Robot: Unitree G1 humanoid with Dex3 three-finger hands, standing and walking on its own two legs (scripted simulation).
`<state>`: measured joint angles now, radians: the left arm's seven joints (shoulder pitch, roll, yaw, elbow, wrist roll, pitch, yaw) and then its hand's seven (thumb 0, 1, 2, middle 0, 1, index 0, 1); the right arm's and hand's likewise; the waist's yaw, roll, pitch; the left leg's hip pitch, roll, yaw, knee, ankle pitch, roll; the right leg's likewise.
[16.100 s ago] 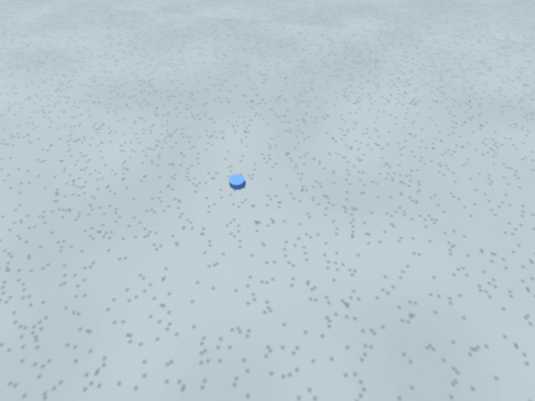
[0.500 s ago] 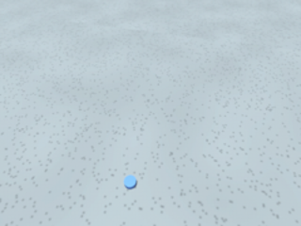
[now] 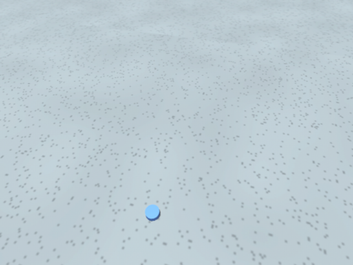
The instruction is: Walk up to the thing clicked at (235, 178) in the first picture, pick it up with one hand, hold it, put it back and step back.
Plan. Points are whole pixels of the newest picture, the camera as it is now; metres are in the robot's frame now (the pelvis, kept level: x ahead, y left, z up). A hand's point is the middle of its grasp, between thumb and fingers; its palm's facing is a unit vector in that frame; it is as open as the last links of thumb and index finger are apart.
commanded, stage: stand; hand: left
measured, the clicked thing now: (152, 212) +0.55 +0.18 -0.76
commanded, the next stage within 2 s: walk up in 0.36 s
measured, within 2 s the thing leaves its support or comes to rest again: neither
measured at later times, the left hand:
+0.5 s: hand out of the picture +0.08 +0.26 -0.16, palm faces -0.04 -0.94 -0.35, open 7.4 cm
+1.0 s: hand (116, 256) +0.20 +0.18 -0.17, palm faces -0.09 -0.91 -0.40, open 7.4 cm
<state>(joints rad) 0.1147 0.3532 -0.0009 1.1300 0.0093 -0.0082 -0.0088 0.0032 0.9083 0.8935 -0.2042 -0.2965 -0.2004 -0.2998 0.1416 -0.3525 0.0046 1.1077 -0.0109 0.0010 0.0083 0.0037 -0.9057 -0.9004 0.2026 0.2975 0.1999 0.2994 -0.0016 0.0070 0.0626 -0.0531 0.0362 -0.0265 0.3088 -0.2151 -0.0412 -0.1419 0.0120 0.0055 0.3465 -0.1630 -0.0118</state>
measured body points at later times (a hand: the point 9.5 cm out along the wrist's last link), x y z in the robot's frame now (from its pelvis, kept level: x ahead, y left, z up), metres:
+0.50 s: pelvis +0.02 -0.02 -0.01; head +0.02 -0.01 +0.44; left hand +0.09 +0.31 -0.13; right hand +0.06 -0.33 -0.13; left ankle -0.03 +0.15 -0.75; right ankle +0.01 -0.13 -0.72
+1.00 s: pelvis +0.11 -0.08 -0.02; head +0.16 -0.09 +0.42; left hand +0.20 +0.23 -0.14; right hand +0.15 -0.40 -0.15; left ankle +0.16 +0.07 -0.73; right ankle +0.10 -0.20 -0.75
